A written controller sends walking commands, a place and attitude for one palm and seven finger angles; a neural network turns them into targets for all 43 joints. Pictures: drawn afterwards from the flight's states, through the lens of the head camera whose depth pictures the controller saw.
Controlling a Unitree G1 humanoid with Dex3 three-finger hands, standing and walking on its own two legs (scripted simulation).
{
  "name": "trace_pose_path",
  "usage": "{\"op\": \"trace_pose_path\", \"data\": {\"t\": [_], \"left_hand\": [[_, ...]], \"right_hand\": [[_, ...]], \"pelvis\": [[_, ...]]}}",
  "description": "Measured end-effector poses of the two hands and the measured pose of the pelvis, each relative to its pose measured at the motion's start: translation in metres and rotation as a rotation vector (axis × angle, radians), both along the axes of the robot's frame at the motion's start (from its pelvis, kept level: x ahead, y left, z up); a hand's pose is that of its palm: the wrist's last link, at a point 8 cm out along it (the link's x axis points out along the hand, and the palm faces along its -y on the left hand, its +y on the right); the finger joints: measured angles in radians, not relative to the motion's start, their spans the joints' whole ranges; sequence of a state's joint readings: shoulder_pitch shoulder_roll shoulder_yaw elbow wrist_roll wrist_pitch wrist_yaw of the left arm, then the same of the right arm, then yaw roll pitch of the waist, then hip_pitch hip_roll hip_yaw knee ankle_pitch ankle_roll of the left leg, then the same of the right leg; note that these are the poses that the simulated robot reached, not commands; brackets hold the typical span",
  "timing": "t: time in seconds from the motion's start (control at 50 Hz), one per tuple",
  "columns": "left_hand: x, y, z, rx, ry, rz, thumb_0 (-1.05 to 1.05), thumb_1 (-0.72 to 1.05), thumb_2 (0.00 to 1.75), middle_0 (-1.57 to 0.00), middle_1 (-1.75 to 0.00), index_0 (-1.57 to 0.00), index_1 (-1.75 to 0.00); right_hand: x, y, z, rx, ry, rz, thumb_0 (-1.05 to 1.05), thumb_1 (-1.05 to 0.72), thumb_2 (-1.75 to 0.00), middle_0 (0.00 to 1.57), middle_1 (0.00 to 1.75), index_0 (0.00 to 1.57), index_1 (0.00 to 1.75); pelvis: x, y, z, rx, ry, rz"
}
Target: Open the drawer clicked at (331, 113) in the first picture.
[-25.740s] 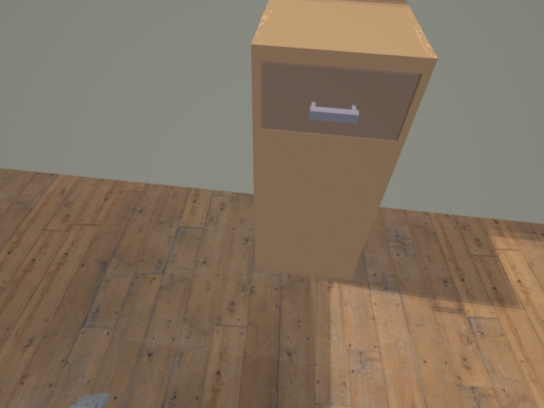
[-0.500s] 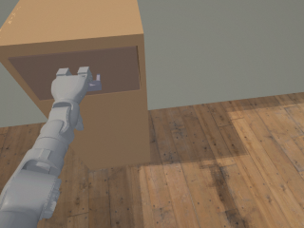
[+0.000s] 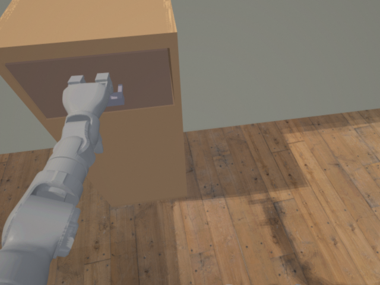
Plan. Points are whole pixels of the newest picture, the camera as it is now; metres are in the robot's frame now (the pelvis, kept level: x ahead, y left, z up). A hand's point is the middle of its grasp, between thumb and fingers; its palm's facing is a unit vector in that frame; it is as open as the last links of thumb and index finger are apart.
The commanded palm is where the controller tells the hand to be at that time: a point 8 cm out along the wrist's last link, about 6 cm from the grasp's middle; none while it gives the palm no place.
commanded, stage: lower the fingers behind the handle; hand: left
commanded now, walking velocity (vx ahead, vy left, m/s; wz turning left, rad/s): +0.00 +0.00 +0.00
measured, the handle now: (100, 95) +0.55 +0.23 +0.06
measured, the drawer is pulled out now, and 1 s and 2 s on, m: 0.00 0.00 0.00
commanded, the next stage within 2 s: lift the fingers back up to retry in 0.02 s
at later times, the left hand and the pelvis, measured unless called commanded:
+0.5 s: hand (95, 109) +0.48 +0.22 +0.09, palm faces +0.00 +0.01 -1.00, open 13.8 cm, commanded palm +0.45 +0.22 +0.15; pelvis +0.00 +0.01 +0.00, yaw -1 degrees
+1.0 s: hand (96, 107) +0.46 +0.20 +0.11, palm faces -0.02 -0.01 -1.00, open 13.8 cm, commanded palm +0.44 +0.21 +0.18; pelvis +0.02 +0.00 +0.01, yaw +1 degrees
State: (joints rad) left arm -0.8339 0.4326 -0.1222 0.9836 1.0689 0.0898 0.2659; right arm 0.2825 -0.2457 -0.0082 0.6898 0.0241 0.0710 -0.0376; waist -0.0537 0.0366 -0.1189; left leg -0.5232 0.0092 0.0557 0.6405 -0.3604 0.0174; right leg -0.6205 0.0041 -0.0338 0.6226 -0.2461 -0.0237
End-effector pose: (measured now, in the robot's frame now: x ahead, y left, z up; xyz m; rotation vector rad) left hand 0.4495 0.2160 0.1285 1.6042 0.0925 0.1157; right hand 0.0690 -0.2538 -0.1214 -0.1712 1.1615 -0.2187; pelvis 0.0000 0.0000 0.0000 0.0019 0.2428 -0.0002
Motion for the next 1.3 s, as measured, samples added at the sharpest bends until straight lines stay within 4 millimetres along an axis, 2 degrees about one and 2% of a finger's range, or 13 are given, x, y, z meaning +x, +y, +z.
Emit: {"op": "trace_pose_path", "data": {"t": [0.22,0.32,0.42,0.58,0.78,0.84,0.92,1.0,1.08,1.16,1.24,1.3], "left_hand": [[0.002,0.001,0.000,0.001,-0.010,-0.010,0.00,-0.49,0.30,-0.29,-1.24,-0.26,-1.27],[0.004,0.002,0.003,-0.010,0.006,-0.005,0.00,-0.49,0.30,-0.31,-1.23,-0.28,-1.28],[0.006,0.001,0.006,-0.014,0.025,-0.016,0.00,-0.49,0.30,-0.31,-1.21,-0.29,-1.25],[0.007,-0.005,0.025,-0.029,-0.031,-0.066,0.00,-0.49,0.30,-0.32,-1.20,-0.31,-1.22],[0.005,0.002,0.058,-0.013,-0.055,0.011,0.00,-0.49,0.30,-0.31,-1.20,-0.32,-1.21],[0.000,-0.003,0.056,-0.024,-0.015,0.007,0.00,-0.49,0.30,-0.31,-1.20,-0.32,-1.21],[-0.007,-0.011,0.045,-0.044,0.040,-0.030,0.00,-0.49,0.30,-0.31,-1.20,-0.32,-1.20],[-0.012,-0.014,0.039,-0.047,0.034,-0.081,0.00,-0.49,0.30,-0.32,-1.20,-0.32,-1.20],[-0.016,-0.011,0.045,-0.036,-0.025,-0.089,0.00,-0.49,0.30,-0.32,-1.20,-0.32,-1.20],[-0.020,0.000,0.054,-0.020,-0.068,-0.031,0.00,-0.49,0.30,-0.32,-1.20,-0.32,-1.20],[-0.023,0.006,0.055,-0.005,-0.037,0.035,0.00,-0.49,0.30,-0.31,-1.20,-0.32,-1.20],[-0.023,0.003,0.051,-0.008,0.014,0.040,0.00,-0.49,0.30,-0.31,-1.20,-0.32,-1.20]], "right_hand": [[-0.034,-0.011,-0.001,-0.035,0.059,-0.036,0.01,-0.91,-0.90,0.20,0.30,0.20,0.30],[-0.041,-0.012,0.001,-0.042,0.055,-0.055,0.01,-0.91,-0.90,0.20,0.29,0.20,0.30],[-0.039,-0.008,0.003,-0.035,0.040,-0.067,0.01,-0.91,-0.90,0.20,0.29,0.20,0.30],[-0.018,0.003,0.003,-0.004,0.010,-0.049,0.01,-0.91,-0.90,0.20,0.29,0.20,0.30],[0.034,0.011,0.008,0.045,-0.065,-0.003,0.01,-0.91,-0.90,0.20,0.29,0.20,0.30],[0.053,0.012,0.011,0.048,-0.091,0.022,0.01,-0.91,-0.90,0.20,0.29,0.20,0.30],[0.076,0.011,0.018,0.035,-0.135,0.051,0.01,-0.91,-0.90,0.20,0.30,0.20,0.30],[0.091,0.010,0.025,0.018,-0.174,0.073,0.01,-0.91,-0.90,0.20,0.29,0.20,0.30],[0.096,0.010,0.025,0.021,-0.184,0.088,0.01,-0.91,-0.90,0.20,0.29,0.20,0.30],[0.092,0.011,0.020,0.040,-0.164,0.091,0.01,-0.91,-0.90,0.20,0.29,0.20,0.30],[0.084,0.011,0.015,0.056,-0.134,0.085,0.01,-0.91,-0.90,0.20,0.29,0.20,0.30],[0.078,0.010,0.014,0.053,-0.118,0.078,0.01,-0.91,-0.90,0.20,0.29,0.20,0.30]], "pelvis": [[-0.008,0.002,-0.002,0.000,0.012,-0.003],[-0.008,0.003,-0.001,-0.001,0.006,-0.007],[-0.005,0.005,0.002,-0.003,-0.006,-0.011],[0.005,0.009,0.006,-0.006,-0.029,-0.009],[0.020,0.010,0.013,-0.007,-0.062,-0.001],[0.023,0.009,0.014,-0.007,-0.075,0.006],[0.023,0.007,0.014,-0.004,-0.088,0.012],[0.023,0.003,0.014,-0.002,-0.093,0.013],[0.022,0.001,0.014,-0.002,-0.093,0.015],[0.022,-0.002,0.015,-0.001,-0.094,0.017],[0.020,-0.003,0.015,0.000,-0.101,0.023],[0.018,-0.004,0.016,0.001,-0.108,0.029]]}}
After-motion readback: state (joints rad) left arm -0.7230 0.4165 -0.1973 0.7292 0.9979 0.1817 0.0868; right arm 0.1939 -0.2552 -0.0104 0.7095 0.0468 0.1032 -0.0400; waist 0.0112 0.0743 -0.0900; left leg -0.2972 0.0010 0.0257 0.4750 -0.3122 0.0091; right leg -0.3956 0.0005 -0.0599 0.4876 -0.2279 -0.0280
